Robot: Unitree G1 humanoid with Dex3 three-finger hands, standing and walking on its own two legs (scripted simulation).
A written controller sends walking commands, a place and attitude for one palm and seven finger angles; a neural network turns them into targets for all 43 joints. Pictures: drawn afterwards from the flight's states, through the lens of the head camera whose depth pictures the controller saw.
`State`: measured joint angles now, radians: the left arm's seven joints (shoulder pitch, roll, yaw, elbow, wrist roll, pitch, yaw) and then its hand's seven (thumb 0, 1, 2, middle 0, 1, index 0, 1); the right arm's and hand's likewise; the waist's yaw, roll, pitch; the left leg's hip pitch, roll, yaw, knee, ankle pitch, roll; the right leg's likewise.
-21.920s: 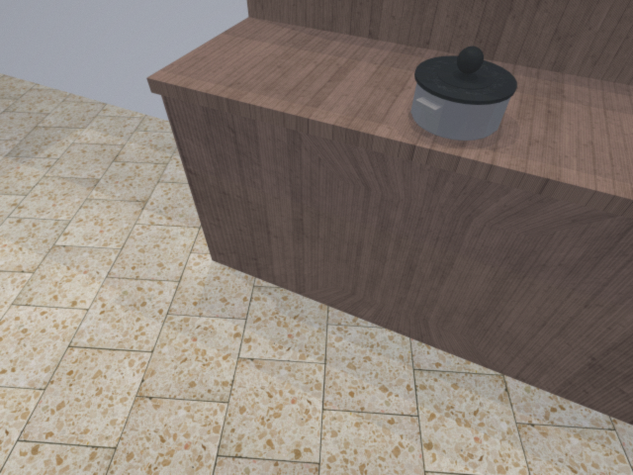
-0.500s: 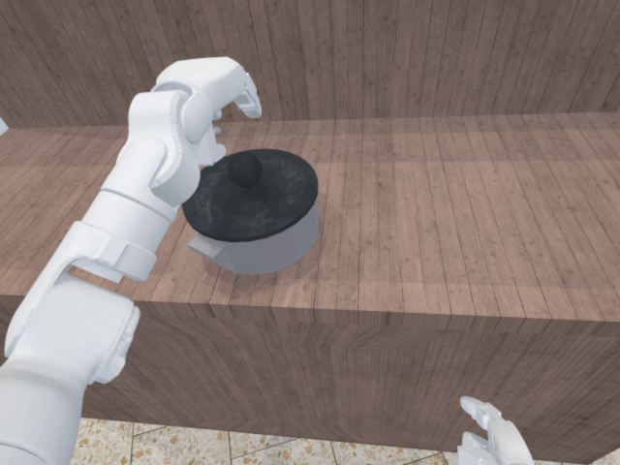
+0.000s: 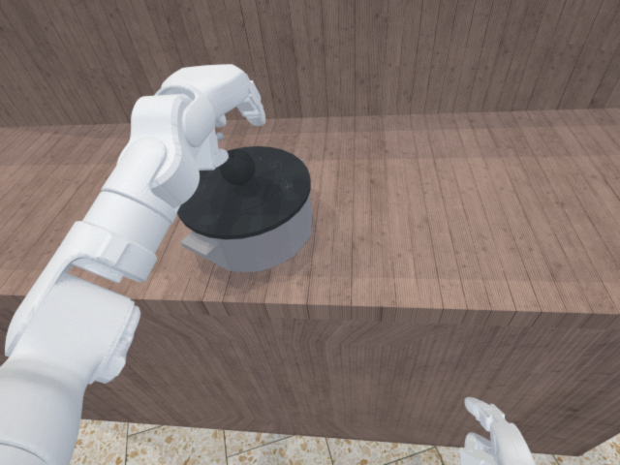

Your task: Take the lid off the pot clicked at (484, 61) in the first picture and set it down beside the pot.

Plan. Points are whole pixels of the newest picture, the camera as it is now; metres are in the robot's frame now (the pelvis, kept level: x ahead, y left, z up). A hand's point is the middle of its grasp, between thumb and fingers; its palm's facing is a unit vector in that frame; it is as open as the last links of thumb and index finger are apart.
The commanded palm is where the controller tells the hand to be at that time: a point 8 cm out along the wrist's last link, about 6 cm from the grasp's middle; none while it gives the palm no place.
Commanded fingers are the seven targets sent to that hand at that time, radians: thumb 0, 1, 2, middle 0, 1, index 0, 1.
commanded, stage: lower the open fingers around the knob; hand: left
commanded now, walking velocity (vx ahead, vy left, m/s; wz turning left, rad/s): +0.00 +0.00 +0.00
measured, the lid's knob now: (237, 167) +0.49 +0.12 +0.15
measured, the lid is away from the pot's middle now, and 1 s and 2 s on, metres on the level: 0.00 0.00 0.00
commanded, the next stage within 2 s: close the fingers and squeeze the knob in 1.04 s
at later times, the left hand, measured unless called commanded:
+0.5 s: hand (229, 164) +0.44 +0.11 +0.19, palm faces -0.22 -0.02 -0.98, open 10.1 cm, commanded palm +0.42 +0.12 +0.24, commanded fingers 0.00 -0.40 1.69 -0.87 -0.08 -0.87 -0.08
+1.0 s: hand (235, 170) +0.45 +0.11 +0.17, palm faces -0.28 -0.03 -0.96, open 10.1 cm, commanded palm +0.44 +0.11 +0.23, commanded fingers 0.00 -0.40 1.69 -0.87 -0.08 -0.87 -0.08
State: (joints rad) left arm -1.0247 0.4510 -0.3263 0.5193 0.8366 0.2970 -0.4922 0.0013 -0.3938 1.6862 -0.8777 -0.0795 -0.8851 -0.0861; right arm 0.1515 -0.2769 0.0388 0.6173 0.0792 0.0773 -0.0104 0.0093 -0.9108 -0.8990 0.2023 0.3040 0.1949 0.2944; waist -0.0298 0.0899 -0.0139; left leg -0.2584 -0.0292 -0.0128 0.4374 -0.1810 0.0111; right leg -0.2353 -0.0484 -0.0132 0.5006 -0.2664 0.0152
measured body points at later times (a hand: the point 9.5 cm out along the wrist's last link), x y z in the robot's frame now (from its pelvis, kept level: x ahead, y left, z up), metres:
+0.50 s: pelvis +0.01 +0.00 +0.00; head +0.01 -0.04 +0.45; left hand +0.45 +0.11 +0.25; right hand +0.17 -0.24 -0.12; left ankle +0.03 +0.12 -0.74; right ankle +0.00 -0.13 -0.74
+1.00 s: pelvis +0.02 +0.00 +0.00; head +0.03 -0.04 +0.45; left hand +0.46 +0.11 +0.22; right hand +0.16 -0.24 -0.12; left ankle +0.03 +0.12 -0.74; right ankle +0.00 -0.13 -0.74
